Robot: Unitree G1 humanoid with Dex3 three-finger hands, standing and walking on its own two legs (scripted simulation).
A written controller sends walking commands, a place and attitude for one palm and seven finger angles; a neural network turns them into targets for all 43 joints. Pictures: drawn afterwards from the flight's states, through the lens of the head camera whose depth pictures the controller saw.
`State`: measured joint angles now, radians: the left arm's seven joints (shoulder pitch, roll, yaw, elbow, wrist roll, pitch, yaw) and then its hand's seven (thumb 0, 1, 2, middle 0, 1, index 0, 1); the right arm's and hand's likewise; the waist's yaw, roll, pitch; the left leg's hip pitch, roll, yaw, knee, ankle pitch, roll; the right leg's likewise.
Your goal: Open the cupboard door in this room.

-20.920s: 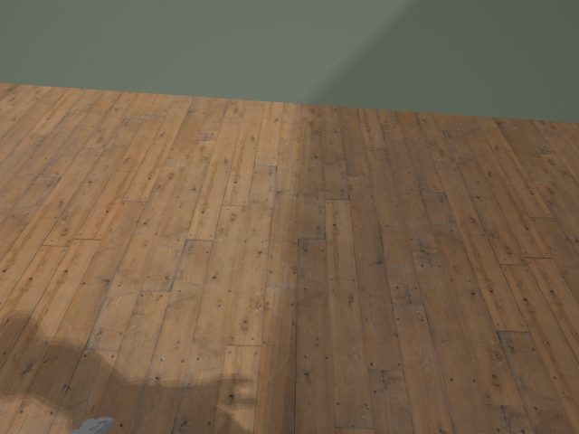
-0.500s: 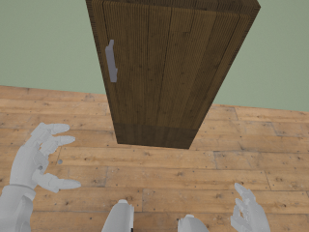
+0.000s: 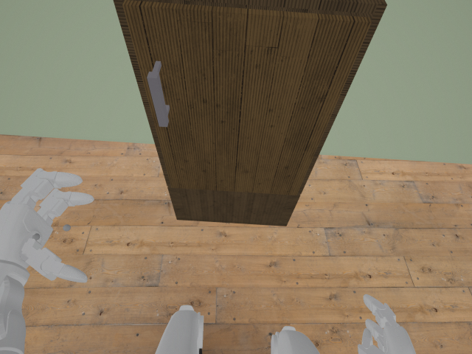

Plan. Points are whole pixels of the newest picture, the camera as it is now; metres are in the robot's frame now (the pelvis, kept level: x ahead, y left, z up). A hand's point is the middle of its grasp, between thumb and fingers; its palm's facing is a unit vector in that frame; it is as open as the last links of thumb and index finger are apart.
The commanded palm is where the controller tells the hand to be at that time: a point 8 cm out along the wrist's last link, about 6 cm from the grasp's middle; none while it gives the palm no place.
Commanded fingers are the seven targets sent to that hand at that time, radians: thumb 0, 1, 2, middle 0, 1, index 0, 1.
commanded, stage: raise the hand with hooked fingers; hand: left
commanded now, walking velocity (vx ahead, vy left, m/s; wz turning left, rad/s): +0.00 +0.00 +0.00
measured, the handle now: (160, 95) +0.60 +0.21 +0.05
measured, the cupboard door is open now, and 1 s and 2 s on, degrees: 0 0 0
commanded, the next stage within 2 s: move the hooked fingers beside the handle in 0.42 s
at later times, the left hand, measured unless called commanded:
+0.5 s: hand (73, 230) +0.28 +0.27 +0.06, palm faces +0.01 -1.00 -0.04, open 14.0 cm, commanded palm +0.26 +0.32 +0.06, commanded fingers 0.00 -0.50 0.30 -0.30 -1.20 -0.30 -1.20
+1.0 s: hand (97, 183) +0.37 +0.26 +0.06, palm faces -0.01 -1.00 -0.02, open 14.0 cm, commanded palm +0.35 +0.31 +0.06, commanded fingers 0.00 -0.50 0.30 -0.30 -1.20 -0.30 -1.20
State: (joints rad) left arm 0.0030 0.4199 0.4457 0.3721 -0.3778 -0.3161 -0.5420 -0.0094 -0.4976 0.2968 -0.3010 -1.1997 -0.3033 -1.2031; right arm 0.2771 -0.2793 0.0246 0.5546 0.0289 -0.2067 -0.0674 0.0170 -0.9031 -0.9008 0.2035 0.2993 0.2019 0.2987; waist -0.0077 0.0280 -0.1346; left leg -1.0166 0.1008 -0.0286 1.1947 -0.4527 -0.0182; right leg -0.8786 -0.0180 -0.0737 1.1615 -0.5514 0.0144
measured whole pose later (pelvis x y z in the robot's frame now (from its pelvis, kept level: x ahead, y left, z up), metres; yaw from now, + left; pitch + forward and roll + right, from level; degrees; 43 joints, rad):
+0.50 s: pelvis +0.00 +0.00 +0.00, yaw +0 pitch +16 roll -3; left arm 0.00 0.40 0.44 0.39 -0.38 -0.34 -0.54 -0.01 -0.50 0.30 -0.30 -1.20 -0.30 -1.20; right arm 0.27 -0.27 0.03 0.54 0.03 -0.20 -0.07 0.02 -0.90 -0.90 0.20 0.30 0.20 0.30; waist 0.00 0.03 -0.14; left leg -1.02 0.10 -0.02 1.19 -0.45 -0.02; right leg -0.89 -0.02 -0.07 1.17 -0.55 0.01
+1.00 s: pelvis +0.00 +0.00 +0.00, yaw -1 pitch +18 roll -3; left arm -0.32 0.44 0.43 0.63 -0.28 -0.31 -0.48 -0.01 -0.50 0.30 -0.30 -1.20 -0.30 -1.20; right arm 0.28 -0.27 0.03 0.57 0.02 -0.15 -0.07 0.02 -0.90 -0.90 0.20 0.30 0.20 0.30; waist -0.04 0.02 -0.13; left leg -1.07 0.10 -0.01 1.20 -0.45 -0.01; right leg -0.94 -0.02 -0.05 1.18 -0.55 0.02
